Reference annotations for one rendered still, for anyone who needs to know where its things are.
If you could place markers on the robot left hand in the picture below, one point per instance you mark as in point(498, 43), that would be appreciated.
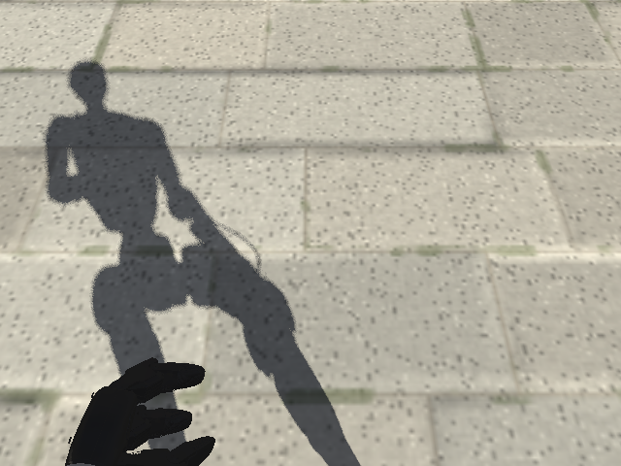
point(113, 423)

